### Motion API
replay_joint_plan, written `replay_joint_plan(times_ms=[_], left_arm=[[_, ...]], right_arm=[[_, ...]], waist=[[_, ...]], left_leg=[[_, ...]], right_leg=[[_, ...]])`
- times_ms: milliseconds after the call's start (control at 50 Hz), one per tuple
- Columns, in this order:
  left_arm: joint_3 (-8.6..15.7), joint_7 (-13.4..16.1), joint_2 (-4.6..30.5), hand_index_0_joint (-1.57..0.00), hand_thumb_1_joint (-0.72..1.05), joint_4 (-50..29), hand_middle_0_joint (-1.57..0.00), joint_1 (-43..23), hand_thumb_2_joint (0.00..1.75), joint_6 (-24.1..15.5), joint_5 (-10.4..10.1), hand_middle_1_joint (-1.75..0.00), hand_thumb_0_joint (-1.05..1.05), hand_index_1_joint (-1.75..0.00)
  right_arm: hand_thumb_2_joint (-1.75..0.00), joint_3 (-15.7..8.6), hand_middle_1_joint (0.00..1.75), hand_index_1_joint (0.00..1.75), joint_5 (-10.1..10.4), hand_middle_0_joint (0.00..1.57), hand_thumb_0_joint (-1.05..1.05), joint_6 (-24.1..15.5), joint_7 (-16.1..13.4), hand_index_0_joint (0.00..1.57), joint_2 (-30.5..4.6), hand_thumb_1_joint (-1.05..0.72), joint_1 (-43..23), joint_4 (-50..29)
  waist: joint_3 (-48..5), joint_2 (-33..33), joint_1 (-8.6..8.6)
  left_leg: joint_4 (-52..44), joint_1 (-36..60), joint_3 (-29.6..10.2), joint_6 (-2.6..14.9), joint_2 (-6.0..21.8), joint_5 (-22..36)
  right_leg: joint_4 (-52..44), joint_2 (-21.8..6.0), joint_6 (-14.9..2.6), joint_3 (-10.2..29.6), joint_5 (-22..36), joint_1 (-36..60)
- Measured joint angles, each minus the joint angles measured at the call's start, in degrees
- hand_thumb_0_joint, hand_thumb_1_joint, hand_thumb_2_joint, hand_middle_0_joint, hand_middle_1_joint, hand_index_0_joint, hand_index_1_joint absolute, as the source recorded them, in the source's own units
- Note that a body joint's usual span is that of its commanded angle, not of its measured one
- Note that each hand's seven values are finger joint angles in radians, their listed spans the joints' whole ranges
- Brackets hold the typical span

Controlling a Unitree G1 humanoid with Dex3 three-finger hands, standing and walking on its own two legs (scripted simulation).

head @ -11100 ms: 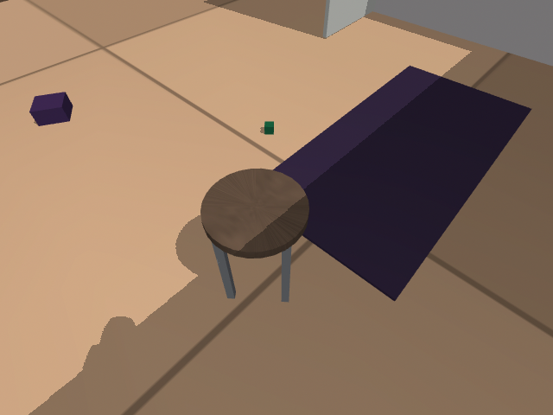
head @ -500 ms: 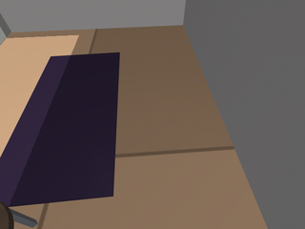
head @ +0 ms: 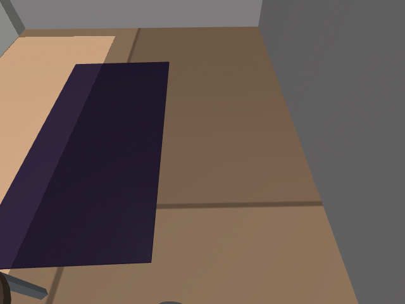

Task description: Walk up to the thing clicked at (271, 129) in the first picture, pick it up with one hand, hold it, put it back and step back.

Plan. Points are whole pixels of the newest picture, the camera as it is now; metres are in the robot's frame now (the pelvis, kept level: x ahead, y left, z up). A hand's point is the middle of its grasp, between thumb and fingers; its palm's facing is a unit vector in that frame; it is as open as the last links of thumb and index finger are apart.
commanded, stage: walk up
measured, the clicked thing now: out of the picture +0.72 +1.45 -0.74
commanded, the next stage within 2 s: none
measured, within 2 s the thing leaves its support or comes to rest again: neither
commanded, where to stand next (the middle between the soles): +0.47 -0.01 m, yaw -2 degrees
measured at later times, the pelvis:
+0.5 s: pelvis +0.16 +0.02 +0.00, yaw -3 degrees
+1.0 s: pelvis +0.33 +0.03 -0.01, yaw -2 degrees
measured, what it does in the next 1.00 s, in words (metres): walks ahead: left foot, then right foot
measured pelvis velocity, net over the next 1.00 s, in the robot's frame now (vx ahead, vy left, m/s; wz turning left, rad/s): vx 0.33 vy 0.03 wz -0.04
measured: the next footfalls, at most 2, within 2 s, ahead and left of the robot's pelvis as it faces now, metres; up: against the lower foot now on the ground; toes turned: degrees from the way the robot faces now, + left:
left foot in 0.14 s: +0.18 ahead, +0.14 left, +0.00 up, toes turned +2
right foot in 0.54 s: +0.30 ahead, -0.13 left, +0.00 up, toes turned -6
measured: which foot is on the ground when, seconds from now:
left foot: up 0.00-0.12, down 0.14-0.56, up 0.58-0.88, down 0.90-1.00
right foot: down 0.00-0.16, up 0.18-0.52, down 0.54-0.92, up 0.94-1.00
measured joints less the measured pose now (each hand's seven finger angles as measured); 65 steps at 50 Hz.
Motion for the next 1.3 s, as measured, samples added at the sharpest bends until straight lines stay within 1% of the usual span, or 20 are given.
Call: replay_joint_plan(times_ms=[60, 120, 160, 220, 260, 320, 420, 540, 580, 660, 760, 860, 900, 920, 980, 1040, 1120, 1200, 1260, 1300], left_arm=[[-0.5, 0.6, -0.1, -0.20, 0.90, -1.5, -0.21, 1.9, 0.90, 0.3, -0.2, -0.30, 0.00, -0.30], [-0.9, 0.6, 0.8, -0.21, 0.90, -2.4, -0.21, 3.5, 0.90, 1.2, -0.5, -0.30, 0.00, -0.30], [-1.1, 0.6, 1.4, -0.21, 0.90, -2.8, -0.21, 4.3, 0.90, 1.9, -0.8, -0.30, 0.01, -0.30], [-1.5, 0.9, 1.5, -0.20, 0.90, -2.3, -0.21, 3.6, 0.90, 3.0, -1.2, -0.30, 0.01, -0.30], [-1.8, 0.8, 1.8, -0.20, 0.91, -2.6, -0.21, 3.2, 0.90, 2.8, -1.3, -0.30, 0.01, -0.30], [-1.6, 0.0, 2.2, -0.20, 0.91, -3.6, -0.21, 2.7, 0.90, 1.8, -1.2, -0.30, 0.01, -0.30], [-0.9, -1.5, 2.2, -0.20, 0.91, -5.0, -0.21, 1.8, 0.90, 1.5, -0.3, -0.30, 0.01, -0.30], [0.2, -1.8, 2.6, -0.20, 0.91, -5.7, -0.21, 1.9, 0.90, 0.4, 0.1, -0.30, 0.00, -0.30], [0.4, -1.1, 2.2, -0.20, 0.90, -6.4, -0.21, 1.7, 0.90, -0.6, 0.2, -0.30, 0.00, -0.30], [-0.8, -0.4, 0.6, -0.20, 0.90, -7.6, -0.21, 1.9, 0.90, -1.0, -0.6, -0.30, 0.00, -0.30], [-1.7, -0.3, -0.1, -0.21, 0.90, -8.2, -0.21, 3.7, 0.90, -0.7, -0.6, -0.30, 0.00, -0.30], [-1.7, -0.5, 1.2, -0.21, 0.90, -8.7, -0.21, 4.7, 0.90, 0.0, -0.5, -0.30, 0.01, -0.30], [-1.8, -0.5, 1.8, -0.21, 0.90, -8.8, -0.21, 5.1, 0.90, 0.6, -0.5, -0.30, 0.01, -0.30], [-1.7, -0.3, 2.1, -0.21, 0.90, -8.6, -0.21, 5.0, 0.90, 1.1, -0.5, -0.30, 0.01, -0.30], [-1.9, 0.5, 2.2, -0.20, 0.90, -6.8, -0.21, 3.4, 0.90, 2.6, -0.8, -0.30, 0.01, -0.30], [-1.7, 0.8, 3.1, -0.20, 0.90, -6.3, -0.21, 1.7, 0.90, 2.7, -1.4, -0.30, 0.01, -0.30], [-1.3, 0.7, 3.1, -0.20, 0.91, -6.8, -0.21, -0.4, 0.90, 2.9, -1.6, -0.30, 0.01, -0.30], [-1.4, 0.9, 2.2, -0.20, 0.91, -6.7, -0.21, -3.3, 0.90, 3.6, -1.7, -0.30, 0.01, -0.30], [-1.6, 1.1, 1.6, -0.20, 0.91, -6.0, -0.21, -4.8, 0.90, 3.6, -1.6, -0.30, 0.00, -0.30], [-1.6, 1.4, 0.4, -0.20, 0.91, -5.1, -0.21, -6.0, 0.90, 3.3, -1.2, -0.30, 0.00, -0.30]], right_arm=[[-0.90, -0.3, 0.30, 0.30, 0.4, 0.20, 0.01, -0.4, 0.5, 0.20, -0.3, -0.91, -2.1, -2.4], [-0.90, -0.9, 0.30, 0.30, 0.4, 0.20, 0.01, -1.2, 1.3, 0.20, -0.2, -0.91, -3.9, -5.5], [-0.90, -1.7, 0.30, 0.30, 0.0, 0.20, 0.01, -2.3, 1.3, 0.20, -0.2, -0.91, -4.7, -7.5], [-0.90, -1.9, 0.30, 0.30, 0.5, 0.20, 0.01, -3.0, 0.9, 0.20, 0.6, -0.91, -4.4, -9.4], [-0.90, -1.3, 0.30, 0.30, 1.1, 0.20, 0.01, -2.5, 0.7, 0.20, 1.3, -0.91, -3.4, -9.6], [-0.90, -0.3, 0.30, 0.30, 1.1, 0.20, 0.01, -2.6, 0.7, 0.20, 2.0, -0.90, -1.5, -9.6], [-0.90, -0.1, 0.31, 0.30, 0.7, 0.20, 0.01, -3.1, 1.1, 0.20, 0.9, -0.90, 2.0, -10.0], [-0.90, -0.5, 0.31, 0.30, 0.8, 0.20, 0.01, -1.7, 1.3, 0.20, -1.3, -0.90, 5.3, -9.2], [-0.90, -0.6, 0.31, 0.30, 0.9, 0.20, 0.01, -0.9, 0.8, 0.20, -1.8, -0.90, 5.5, -8.3], [-0.90, -0.2, 0.30, 0.30, 1.5, 0.20, 0.01, -0.3, 0.4, 0.20, -2.4, -0.91, 4.3, -6.8], [-0.90, -0.2, 0.30, 0.30, 1.2, 0.20, 0.01, -1.0, 1.3, 0.20, -2.1, -0.91, 3.6, -7.5], [-0.90, -0.4, 0.30, 0.30, 0.7, 0.20, 0.01, -1.7, 2.0, 0.20, -1.3, -0.91, 3.3, -8.0], [-0.90, -0.7, 0.30, 0.30, 0.5, 0.20, 0.01, -2.7, 1.7, 0.20, -1.6, -0.91, 3.7, -8.4], [-0.90, -0.9, 0.30, 0.30, 0.4, 0.20, 0.01, -3.2, 1.3, 0.20, -1.4, -0.90, 3.6, -8.5], [-0.90, -0.6, 0.30, 0.30, 0.8, 0.20, 0.01, -4.1, 0.5, 0.20, -0.6, -0.90, 3.8, -9.3], [-0.90, 0.5, 0.30, 0.30, 1.2, 0.20, 0.01, -4.4, -0.3, 0.20, 0.7, -0.90, 4.8, -9.5], [-0.90, 1.4, 0.30, 0.30, 1.1, 0.20, 0.01, -4.2, -1.3, 0.20, 1.0, -0.90, 5.9, -9.7], [-0.90, 1.9, 0.31, 0.30, 1.2, 0.20, 0.01, -3.3, -2.1, 0.20, 0.4, -0.90, 5.2, -9.5], [-0.90, 2.1, 0.31, 0.30, 1.9, 0.20, 0.01, -1.9, -2.4, 0.20, 0.0, -0.90, 4.1, -9.3], [-0.90, 2.0, 0.31, 0.30, 2.5, 0.20, 0.01, -0.9, -2.7, 0.20, -0.5, -0.90, 2.2, -8.6]], waist=[[2.6, -0.1, 1.19], [4.4, -0.7, 1.62], [5.2, -1.5, 1.63], [4.8, -2.5, 0.50], [3.7, -3.1, 0.24], [2.0, -3.5, -0.16], [0.7, -2.3, -1.51], [-0.9, 0.1, -2.61], [-0.7, 2.2, -2.35], [0.1, 3.1, -0.92], [0.2, 2.7, -0.24], [0.3, 0.6, 0.26], [-0.1, -0.4, -0.01], [0.2, -1.8, -0.15], [0.5, -3.1, -1.49], [1.0, -4.8, -2.11], [2.0, -5.0, -2.47], [3.4, -3.8, -2.75], [3.6, -2.9, -2.84], [4.2, -0.7, -2.80]], left_leg=[[-2.3, -4.7, 1.6, -0.05, 0.8, 2.6], [-12.3, -6.2, 2.5, 0.08, 1.6, 11.0], [-14.9, -5.1, 3.7, -0.13, 1.0, 19.5], [-11.9, -3.8, 4.7, -0.06, 0.0, 15.4], [-13.9, -1.1, 5.2, 0.11, -0.1, 14.7], [-18.5, 2.9, 5.8, -0.13, -0.1, 15.1], [-21.9, 7.4, 6.1, -0.16, 0.1, 13.9], [-15.5, 8.6, 5.7, -1.69, 1.9, 6.1], [-5.2, 5.0, 2.9, -0.46, 2.9, 3.1], [9.9, -4.1, 0.0, -0.52, 0.3, 3.5], [2.3, -9.3, 0.9, -1.82, 2.4, 7.7], [-11.1, -7.7, 2.4, -1.95, 3.7, 13.7], [-14.9, -5.2, 3.3, -1.71, 2.9, 16.6], [-13.5, -5.0, 4.2, -1.74, 1.9, 16.9], [-10.8, -4.0, 4.8, -1.49, 1.6, 13.4], [-14.1, -0.4, 5.1, -1.60, 1.5, 13.4], [-17.2, 3.0, 5.1, -1.78, 1.9, 13.3], [-15.9, 3.4, 4.8, -2.59, 2.4, 11.5], [-11.6, 2.2, 4.6, -3.53, 2.9, 8.4], [-6.6, 0.4, 3.6, -3.07, 4.4, 6.4]], right_leg=[[-3.6, -0.5, 0.80, 0.5, 0.8, 3.2], [-2.7, -1.2, 1.76, 0.7, -1.2, 4.8], [6.0, -2.6, 0.97, 1.7, -4.7, 2.7], [26.8, -0.3, -1.17, 7.6, -7.0, -5.8], [33.1, 0.3, -1.33, 8.1, -4.7, -10.9], [29.5, -1.4, -0.38, 6.3, -0.9, -15.9], [14.2, -4.2, 0.67, 4.2, 3.1, -17.9], [2.9, -3.4, 0.48, 2.7, 10.8, -13.3], [5.5, -1.9, 1.04, 1.2, 9.9, -13.0], [3.9, -1.9, 0.36, 1.0, 7.9, -10.0], [-1.0, -2.1, 0.47, 0.9, 7.6, -5.5], [0.3, -2.7, 1.38, 0.8, 3.7, -3.2], [4.7, -3.7, 1.53, 1.1, -0.2, -3.7], [9.4, -4.9, 0.48, 2.1, -2.0, -5.1], [26.3, -2.0, -1.00, 6.7, -4.4, -12.1], [31.4, -1.1, -1.11, 7.2, -1.3, -17.4], [25.0, -2.3, 0.09, 6.0, 1.3, -20.7], [14.9, -3.2, -0.15, 4.4, 6.2, -19.8], [7.0, -2.4, -0.86, 3.4, 11.0, -15.9], [6.8, -0.8, 0.44, 2.6, 10.1, -15.2]])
